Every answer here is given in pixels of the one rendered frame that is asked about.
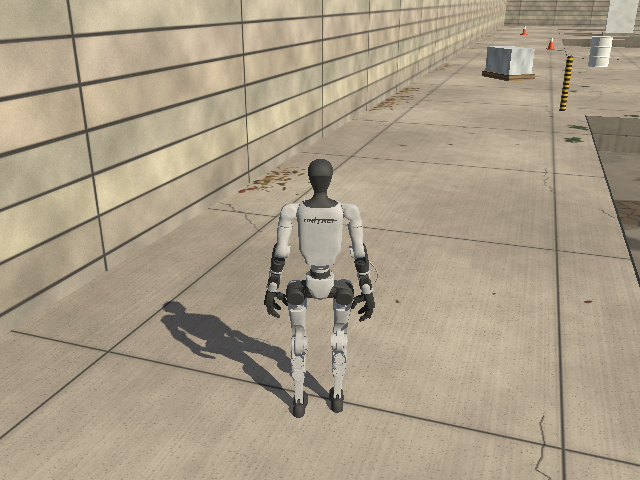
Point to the robot right foot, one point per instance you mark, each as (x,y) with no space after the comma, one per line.
(336,404)

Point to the left robot forearm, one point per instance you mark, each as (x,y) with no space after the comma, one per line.
(275,272)

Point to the right robot upper arm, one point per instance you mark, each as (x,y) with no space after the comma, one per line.
(352,213)

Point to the left robot hand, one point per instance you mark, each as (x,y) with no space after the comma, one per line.
(270,302)

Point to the right robot hand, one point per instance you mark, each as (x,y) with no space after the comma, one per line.
(368,307)

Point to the robot right shin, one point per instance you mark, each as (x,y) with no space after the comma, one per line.
(338,367)

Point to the right robot forearm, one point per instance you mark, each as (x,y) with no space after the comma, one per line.
(363,272)

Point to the left robot upper arm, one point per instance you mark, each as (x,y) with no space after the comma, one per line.
(288,213)

